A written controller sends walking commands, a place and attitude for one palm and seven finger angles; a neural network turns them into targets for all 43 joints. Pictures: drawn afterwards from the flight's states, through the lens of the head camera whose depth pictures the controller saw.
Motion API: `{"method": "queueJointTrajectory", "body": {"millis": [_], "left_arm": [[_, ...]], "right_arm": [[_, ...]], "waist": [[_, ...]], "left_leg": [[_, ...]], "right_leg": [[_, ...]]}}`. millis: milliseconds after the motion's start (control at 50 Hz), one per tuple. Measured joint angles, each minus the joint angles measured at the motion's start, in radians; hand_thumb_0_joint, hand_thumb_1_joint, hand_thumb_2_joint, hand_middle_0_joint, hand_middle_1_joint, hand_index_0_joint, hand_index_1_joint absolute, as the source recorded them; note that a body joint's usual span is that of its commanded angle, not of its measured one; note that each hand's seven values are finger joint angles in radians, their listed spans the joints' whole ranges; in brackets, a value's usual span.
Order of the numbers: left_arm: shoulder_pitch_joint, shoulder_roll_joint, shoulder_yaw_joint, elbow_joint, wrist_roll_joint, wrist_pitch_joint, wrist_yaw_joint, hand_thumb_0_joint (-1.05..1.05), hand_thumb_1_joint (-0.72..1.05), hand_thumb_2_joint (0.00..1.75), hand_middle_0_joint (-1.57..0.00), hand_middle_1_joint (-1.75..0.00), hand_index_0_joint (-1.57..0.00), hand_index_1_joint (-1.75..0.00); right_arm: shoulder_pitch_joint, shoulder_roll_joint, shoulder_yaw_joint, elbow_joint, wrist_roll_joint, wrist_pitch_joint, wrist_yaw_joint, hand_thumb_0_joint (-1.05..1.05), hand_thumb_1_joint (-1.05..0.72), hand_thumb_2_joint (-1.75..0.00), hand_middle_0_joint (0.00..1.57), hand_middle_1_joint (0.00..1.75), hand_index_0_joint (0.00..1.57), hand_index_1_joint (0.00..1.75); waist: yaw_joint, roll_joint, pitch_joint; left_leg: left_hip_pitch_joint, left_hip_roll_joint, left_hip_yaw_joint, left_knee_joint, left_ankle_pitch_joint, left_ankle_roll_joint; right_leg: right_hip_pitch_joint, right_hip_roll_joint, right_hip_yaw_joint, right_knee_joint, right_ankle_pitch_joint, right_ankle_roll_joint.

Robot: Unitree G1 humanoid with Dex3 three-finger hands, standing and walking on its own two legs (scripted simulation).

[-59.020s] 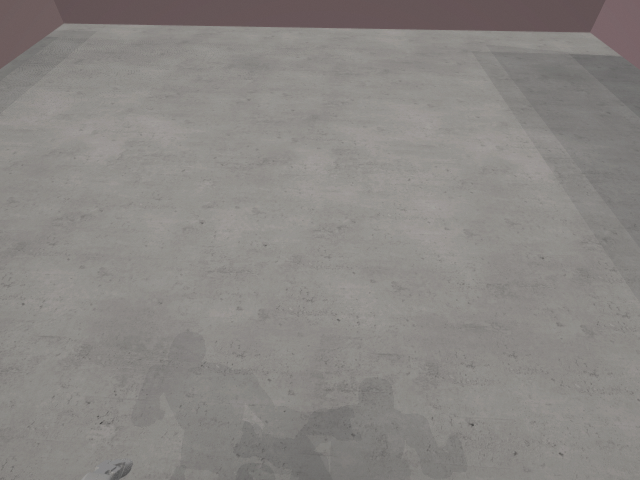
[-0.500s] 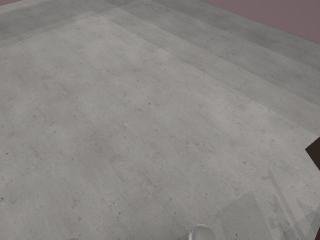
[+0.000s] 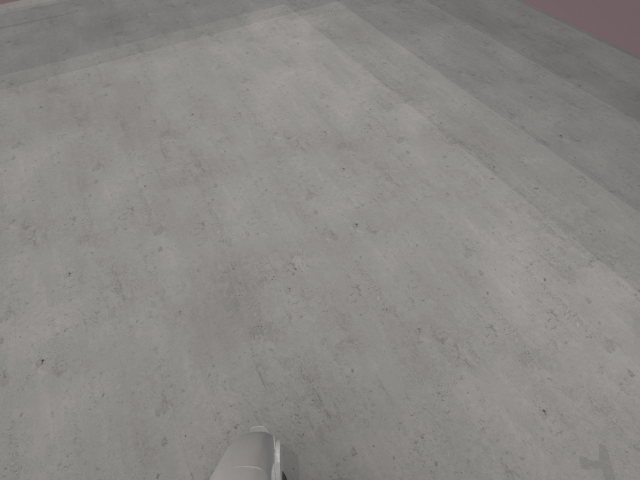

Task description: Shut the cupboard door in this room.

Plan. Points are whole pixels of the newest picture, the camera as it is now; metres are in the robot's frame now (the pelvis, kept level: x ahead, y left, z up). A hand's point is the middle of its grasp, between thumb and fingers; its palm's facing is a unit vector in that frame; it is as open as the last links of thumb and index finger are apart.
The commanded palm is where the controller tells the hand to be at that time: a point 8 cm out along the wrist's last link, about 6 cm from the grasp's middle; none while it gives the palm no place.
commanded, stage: turn to face it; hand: left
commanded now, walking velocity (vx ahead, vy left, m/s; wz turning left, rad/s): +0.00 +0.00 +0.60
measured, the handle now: out of the picture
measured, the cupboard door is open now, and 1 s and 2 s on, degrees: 53 53 53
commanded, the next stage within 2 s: none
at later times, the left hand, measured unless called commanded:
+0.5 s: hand out of the picture +0.14 +0.23 -0.17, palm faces +0.01 -0.98 -0.21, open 7.4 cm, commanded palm none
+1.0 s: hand (198, 397) +0.26 +0.21 -0.19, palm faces -0.28 -0.94 -0.21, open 7.4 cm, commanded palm none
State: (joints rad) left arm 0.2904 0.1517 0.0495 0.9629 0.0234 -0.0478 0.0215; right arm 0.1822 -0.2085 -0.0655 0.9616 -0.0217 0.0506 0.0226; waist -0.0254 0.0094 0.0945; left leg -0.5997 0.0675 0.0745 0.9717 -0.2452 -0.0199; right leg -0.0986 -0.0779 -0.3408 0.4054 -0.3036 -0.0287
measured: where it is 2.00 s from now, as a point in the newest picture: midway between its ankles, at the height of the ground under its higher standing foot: outside the picture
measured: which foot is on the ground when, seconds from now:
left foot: up 0.00-0.12, down 0.14-0.60, up 0.62-0.94, down 0.96-1.00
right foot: down 0.00-0.14, up 0.16-0.56, down 0.58-0.96, up 0.98-1.00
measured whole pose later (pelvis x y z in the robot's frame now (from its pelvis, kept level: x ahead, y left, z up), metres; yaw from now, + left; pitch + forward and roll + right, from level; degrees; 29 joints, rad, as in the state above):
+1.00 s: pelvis +0.12 +0.04 -0.02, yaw -20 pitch +1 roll -1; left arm 0.20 0.24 0.08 0.91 0.01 0.07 0.00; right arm 0.17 -0.20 -0.04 0.89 -0.01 0.02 -0.03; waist 0.01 -0.05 0.07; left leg -0.32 0.04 0.06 0.61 -0.30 0.00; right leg -0.36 0.03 0.09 0.77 -0.47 0.02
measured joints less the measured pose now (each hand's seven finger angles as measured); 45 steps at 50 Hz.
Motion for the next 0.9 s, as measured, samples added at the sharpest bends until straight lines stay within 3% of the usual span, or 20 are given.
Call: {"method": "queueJointTrajectory", "body": {"millis": [100,140,160,180,220,260,360,460,540,580,600,660,740,800,900], "left_arm": [[0.029,0.004,-0.002,0.009,0.004,0.020,-0.005,0.01,0.92,0.89,-0.20,-0.30,-0.21,-0.30],[0.049,0.010,0.001,0.009,0.000,0.029,-0.007,0.01,0.92,0.89,-0.21,-0.30,-0.21,-0.30],[0.056,0.011,0.000,0.010,-0.006,0.037,-0.008,0.01,0.91,0.89,-0.21,-0.30,-0.21,-0.30],[0.044,0.020,-0.003,0.013,-0.010,0.050,-0.004,0.01,0.91,0.89,-0.21,-0.30,-0.21,-0.30],[0.016,0.037,-0.003,0.011,-0.013,0.070,0.008,0.01,0.91,0.89,-0.20,-0.30,-0.21,-0.30],[-0.009,0.042,-0.002,0.012,-0.011,0.075,0.015,0.01,0.91,0.89,-0.20,-0.30,-0.20,-0.30],[-0.042,0.036,0.001,0.004,-0.004,0.093,0.000,0.01,0.91,0.89,-0.20,-0.30,-0.20,-0.30],[-0.051,0.032,0.015,-0.012,0.004,0.111,-0.021,0.01,0.91,0.89,-0.20,-0.30,-0.20,-0.30],[-0.053,0.032,0.025,-0.027,0.005,0.112,-0.030,0.01,0.91,0.89,-0.20,-0.30,-0.20,-0.30],[-0.048,0.036,0.028,-0.039,0.005,0.105,-0.033,0.01,0.91,0.89,-0.20,-0.30,-0.20,-0.30],[-0.044,0.038,0.030,-0.043,0.008,0.098,-0.032,0.01,0.91,0.89,-0.20,-0.30,-0.20,-0.30],[-0.051,0.022,0.020,-0.043,0.010,0.082,-0.024,0.01,0.91,0.89,-0.20,-0.30,-0.20,-0.30],[-0.045,0.025,0.019,-0.047,0.005,0.083,-0.009,0.01,0.91,0.89,-0.20,-0.30,-0.20,-0.30],[-0.048,0.037,0.019,-0.044,0.004,0.084,-0.010,0.01,0.91,0.89,-0.20,-0.30,-0.21,-0.30],[-0.063,0.056,0.023,-0.048,0.005,0.089,-0.015,0.01,0.91,0.89,-0.21,-0.30,-0.21,-0.30]], "right_arm": [[-0.074,0.003,0.015,-0.047,-0.001,-0.005,0.010,0.00,-0.91,-0.90,0.19,0.30,0.19,0.30],[-0.086,-0.003,0.021,-0.075,-0.004,-0.020,0.011,0.00,-0.91,-0.90,0.19,0.30,0.20,0.30],[-0.089,-0.011,0.023,-0.086,-0.007,-0.034,0.007,0.00,-0.91,-0.90,0.19,0.30,0.20,0.30],[-0.099,-0.010,0.025,-0.090,-0.005,-0.044,-0.003,0.00,-0.91,-0.90,0.19,0.30,0.20,0.30],[-0.112,-0.001,0.037,-0.089,-0.002,-0.051,-0.020,0.00,-0.91,-0.90,0.20,0.30,0.20,0.30],[-0.116,0.008,0.049,-0.080,-0.003,-0.053,-0.037,0.00,-0.91,-0.90,0.20,0.30,0.20,0.30],[-0.113,0.038,0.066,-0.053,-0.005,-0.040,-0.048,0.00,-0.91,-0.90,0.20,0.30,0.20,0.30],[-0.087,0.055,0.058,-0.033,-0.006,-0.017,-0.041,0.00,-0.90,-0.90,0.20,0.30,0.20,0.30],[-0.059,0.035,0.032,-0.026,-0.003,-0.011,-0.041,0.00,-0.91,-0.89,0.20,0.30,0.21,0.30],[-0.040,0.019,0.020,-0.021,0.000,-0.006,-0.040,0.00,-0.91,-0.89,0.20,0.30,0.21,0.30],[-0.030,0.009,0.012,-0.019,0.003,-0.003,-0.039,0.00,-0.91,-0.89,0.20,0.30,0.20,0.30],[-0.019,-0.030,-0.009,-0.013,0.008,0.021,-0.043,0.00,-0.91,-0.90,0.20,0.30,0.20,0.30],[-0.016,-0.044,-0.013,-0.018,0.009,0.023,-0.046,0.00,-0.91,-0.90,0.20,0.30,0.20,0.30],[-0.010,-0.040,-0.010,-0.030,0.010,0.014,-0.047,0.00,-0.91,-0.90,0.20,0.30,0.20,0.30],[-0.015,-0.026,0.002,-0.047,0.018,0.001,-0.054,0.01,-0.91,-0.90,0.19,0.30,0.20,0.30]], "waist": [[0.029,-0.023,0.033],[0.038,-0.031,0.032],[0.037,-0.021,0.022],[0.038,-0.027,0.027],[0.053,-0.043,0.042],[0.065,-0.042,0.037],[0.067,-0.010,0.005],[0.054,0.020,-0.017],[0.043,0.030,-0.020],[0.043,0.024,-0.025],[0.045,0.022,-0.031],[0.042,0.044,-0.022],[0.036,0.016,-0.014],[0.028,-0.009,-0.016],[0.034,-0.036,-0.018]], "left_leg": [[0.087,-0.026,0.051,-0.215,-0.034,0.027],[0.158,-0.045,0.058,-0.324,0.066,0.050],[0.166,-0.048,0.050,-0.334,0.057,0.084],[0.154,-0.057,0.048,-0.299,0.023,0.103],[0.169,-0.068,0.055,-0.279,-0.016,0.115],[0.200,-0.066,0.062,-0.312,-0.013,0.105],[0.278,-0.038,0.088,-0.413,0.015,0.103],[0.310,0.010,0.129,-0.435,0.005,0.085],[0.309,0.042,0.172,-0.402,-0.024,0.064],[0.296,0.055,0.197,-0.356,-0.054,0.050],[0.281,0.065,0.209,-0.321,-0.074,0.041],[0.189,0.029,0.083,-0.094,-0.242,0.006],[0.109,-0.017,-0.012,0.101,-0.199,-0.025],[0.117,-0.021,-0.039,0.051,-0.177,-0.041],[0.200,-0.031,-0.056,-0.191,-0.162,-0.046]], "right_leg": [[0.025,-0.042,-0.052,0.099,-0.098,0.038],[0.000,-0.077,-0.054,0.217,-0.159,0.057],[-0.046,-0.083,-0.025,0.328,-0.181,0.066],[-0.101,-0.080,0.048,0.453,-0.231,0.069],[-0.190,-0.053,0.183,0.632,-0.283,0.062],[-0.251,-0.029,0.257,0.689,-0.263,0.063],[-0.305,-0.009,0.316,0.576,-0.185,0.061],[-0.296,0.011,0.290,0.466,-0.131,0.061],[-0.246,0.030,0.259,0.351,-0.073,0.059],[-0.197,0.038,0.254,0.244,0.006,0.049],[-0.183,0.045,0.263,0.210,-0.032,0.033],[-0.199,0.068,0.281,0.218,-0.044,0.007],[-0.180,0.082,0.330,0.140,0.011,0.005],[-0.166,0.088,0.360,0.100,0.031,0.008],[-0.171,0.097,0.414,0.117,0.021,0.028]]}}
